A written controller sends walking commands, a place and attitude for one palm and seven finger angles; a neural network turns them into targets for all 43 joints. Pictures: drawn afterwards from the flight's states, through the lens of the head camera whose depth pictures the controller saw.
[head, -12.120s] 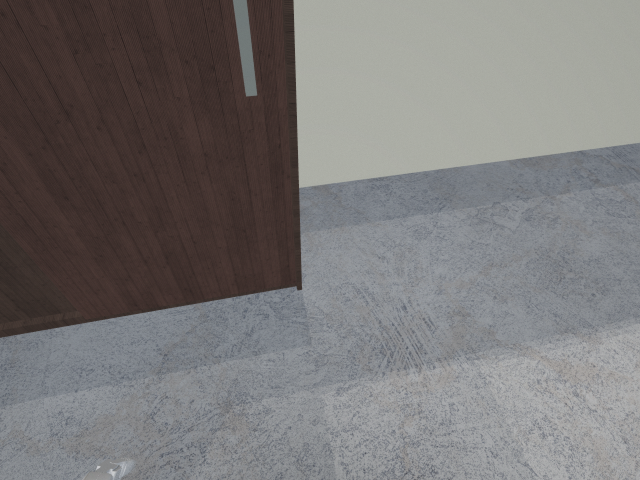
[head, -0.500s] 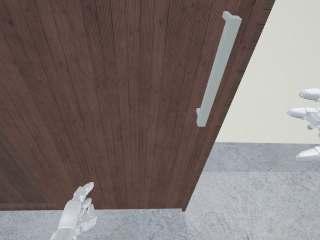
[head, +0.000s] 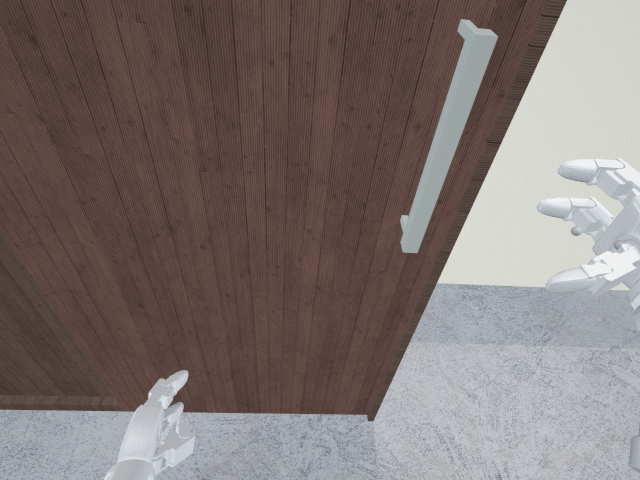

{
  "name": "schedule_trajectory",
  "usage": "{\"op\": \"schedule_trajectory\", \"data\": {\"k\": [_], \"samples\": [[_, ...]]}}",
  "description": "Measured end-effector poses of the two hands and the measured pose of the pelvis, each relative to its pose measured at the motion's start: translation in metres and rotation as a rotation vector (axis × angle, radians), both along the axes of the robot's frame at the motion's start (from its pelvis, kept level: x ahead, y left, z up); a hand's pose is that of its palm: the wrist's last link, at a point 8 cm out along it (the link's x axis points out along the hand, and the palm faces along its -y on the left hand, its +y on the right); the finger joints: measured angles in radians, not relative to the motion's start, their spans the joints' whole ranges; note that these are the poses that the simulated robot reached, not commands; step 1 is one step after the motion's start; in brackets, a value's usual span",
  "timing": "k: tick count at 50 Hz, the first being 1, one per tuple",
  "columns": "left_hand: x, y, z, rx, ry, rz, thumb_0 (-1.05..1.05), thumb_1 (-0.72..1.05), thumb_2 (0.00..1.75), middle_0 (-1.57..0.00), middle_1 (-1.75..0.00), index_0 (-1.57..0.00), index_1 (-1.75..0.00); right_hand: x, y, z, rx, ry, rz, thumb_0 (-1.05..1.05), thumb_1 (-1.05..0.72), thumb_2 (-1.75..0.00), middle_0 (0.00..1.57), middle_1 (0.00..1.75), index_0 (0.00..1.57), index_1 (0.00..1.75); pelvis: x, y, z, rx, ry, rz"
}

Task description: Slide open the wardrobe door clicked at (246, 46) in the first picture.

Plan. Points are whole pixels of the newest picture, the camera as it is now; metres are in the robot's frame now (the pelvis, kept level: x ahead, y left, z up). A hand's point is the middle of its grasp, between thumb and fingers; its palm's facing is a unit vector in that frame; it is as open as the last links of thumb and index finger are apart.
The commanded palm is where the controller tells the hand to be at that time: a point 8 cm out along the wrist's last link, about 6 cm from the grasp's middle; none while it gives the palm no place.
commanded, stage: move the hooked fingers beside the handle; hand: right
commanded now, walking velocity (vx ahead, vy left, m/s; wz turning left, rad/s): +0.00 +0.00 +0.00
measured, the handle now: (433, 153) +0.46 -0.12 +0.22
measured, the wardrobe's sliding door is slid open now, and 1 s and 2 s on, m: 0.00 0.00 0.00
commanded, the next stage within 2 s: feel for the door with the fingertips in 1.94 s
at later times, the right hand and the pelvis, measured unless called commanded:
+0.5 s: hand (541, 210) +0.35 -0.22 +0.22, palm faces +0.03 +1.00 -0.05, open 14.0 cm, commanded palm +0.33 -0.26 +0.23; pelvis +0.00 +0.00 +0.00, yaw +0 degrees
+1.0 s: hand (491, 189) +0.40 -0.18 +0.21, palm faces +0.01 +1.00 -0.02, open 14.0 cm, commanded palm +0.37 -0.23 +0.22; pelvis +0.00 +0.00 +0.00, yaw +1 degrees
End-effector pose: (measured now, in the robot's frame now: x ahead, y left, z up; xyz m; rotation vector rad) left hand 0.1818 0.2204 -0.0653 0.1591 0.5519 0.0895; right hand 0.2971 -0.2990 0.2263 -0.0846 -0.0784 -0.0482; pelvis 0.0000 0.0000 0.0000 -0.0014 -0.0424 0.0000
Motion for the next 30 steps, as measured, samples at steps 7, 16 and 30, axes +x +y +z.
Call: {"op": "schedule_trajectory", "data": {"k": [7,16,30], "samples": [[-0.004,0.005,-0.003,0.001,0.019,0.018,0.01,0.90,0.89,-0.20,-0.30,-0.20,-0.30,0.007,0.009,-0.001,0.006,-0.003,0.008,-0.01,0.50,-0.30,0.30,1.20,0.30,1.20,0.002,0.000,0.000,-0.001,0.004,0.006],[-0.004,0.008,-0.004,0.013,0.037,0.026,0.01,0.90,0.89,-0.20,-0.30,-0.20,-0.30,0.017,0.015,-0.006,0.029,0.018,-0.001,-0.01,0.50,-0.30,0.30,1.20,0.30,1.20,0.001,0.001,0.000,-0.001,0.004,0.001],[-0.013,0.013,-0.007,0.012,0.070,0.050,0.01,0.90,0.89,-0.20,-0.30,-0.20,-0.30,0.042,0.033,-0.006,0.043,0.028,0.030,-0.01,0.50,-0.30,0.30,1.20,0.30,1.20,0.001,0.002,0.001,-0.002,0.013,0.004]]}}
